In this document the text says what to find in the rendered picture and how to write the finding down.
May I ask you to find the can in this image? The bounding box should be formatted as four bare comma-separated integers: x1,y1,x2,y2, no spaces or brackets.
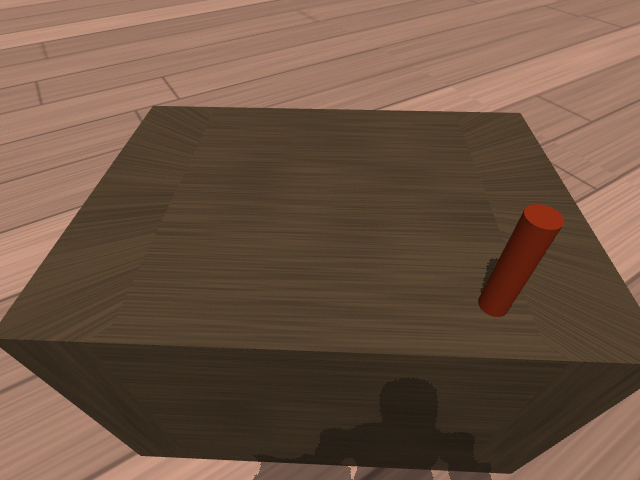
478,204,564,317

